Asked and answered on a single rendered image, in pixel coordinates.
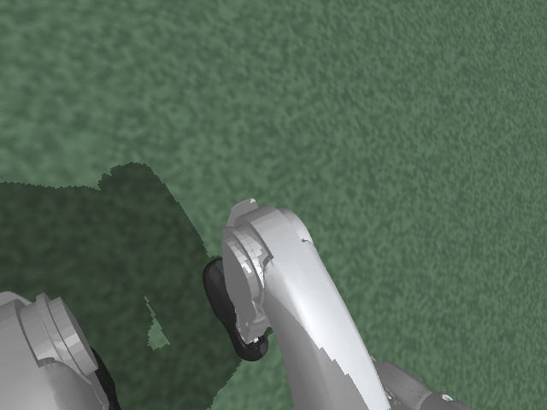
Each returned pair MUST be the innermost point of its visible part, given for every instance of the right robot arm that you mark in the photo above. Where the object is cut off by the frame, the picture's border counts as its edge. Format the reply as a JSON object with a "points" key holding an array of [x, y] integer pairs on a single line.
{"points": [[440, 401]]}

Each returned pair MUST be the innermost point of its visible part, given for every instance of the left robot foot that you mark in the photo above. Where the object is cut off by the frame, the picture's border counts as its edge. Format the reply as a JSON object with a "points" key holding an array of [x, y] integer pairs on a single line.
{"points": [[107, 382]]}

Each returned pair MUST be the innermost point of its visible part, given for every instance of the right robot hand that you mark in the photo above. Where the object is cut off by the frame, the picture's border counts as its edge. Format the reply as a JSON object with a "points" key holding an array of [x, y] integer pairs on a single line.
{"points": [[407, 391]]}

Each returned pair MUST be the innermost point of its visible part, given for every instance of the right robot foot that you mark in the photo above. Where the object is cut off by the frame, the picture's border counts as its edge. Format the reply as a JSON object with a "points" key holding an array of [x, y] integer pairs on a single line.
{"points": [[215, 288]]}

